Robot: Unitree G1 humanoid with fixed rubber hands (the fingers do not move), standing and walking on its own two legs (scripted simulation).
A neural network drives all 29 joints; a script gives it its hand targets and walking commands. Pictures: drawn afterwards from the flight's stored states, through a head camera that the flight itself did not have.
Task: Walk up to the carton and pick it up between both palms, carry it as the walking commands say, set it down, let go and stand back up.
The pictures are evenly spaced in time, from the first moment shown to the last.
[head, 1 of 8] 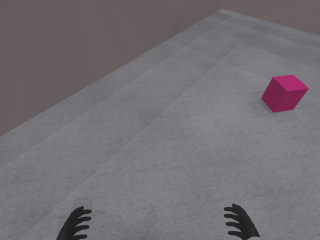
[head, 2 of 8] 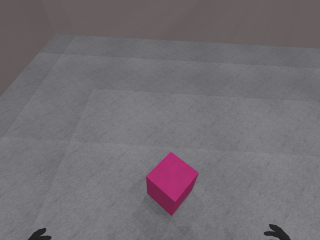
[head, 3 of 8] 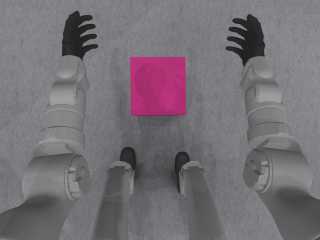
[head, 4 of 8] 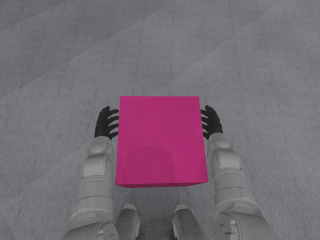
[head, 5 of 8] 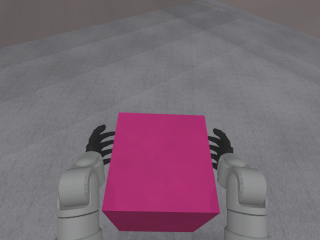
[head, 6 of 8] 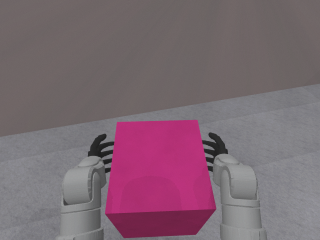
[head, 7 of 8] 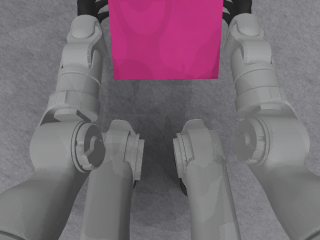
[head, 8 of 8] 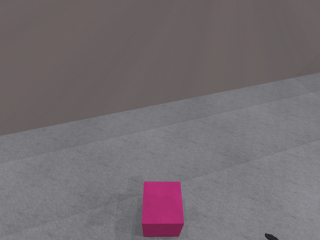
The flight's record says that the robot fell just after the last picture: no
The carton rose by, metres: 0.67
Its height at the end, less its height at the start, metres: +0.00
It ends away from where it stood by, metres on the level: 1.69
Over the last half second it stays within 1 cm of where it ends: yes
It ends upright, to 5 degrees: yes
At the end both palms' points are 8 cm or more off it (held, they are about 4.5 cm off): yes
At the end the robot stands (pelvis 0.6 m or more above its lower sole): yes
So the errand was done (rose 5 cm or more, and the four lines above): yes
